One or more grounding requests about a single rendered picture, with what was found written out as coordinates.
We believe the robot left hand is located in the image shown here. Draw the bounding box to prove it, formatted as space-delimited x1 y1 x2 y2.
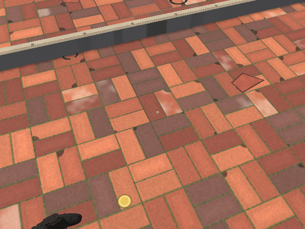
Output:
31 213 82 229

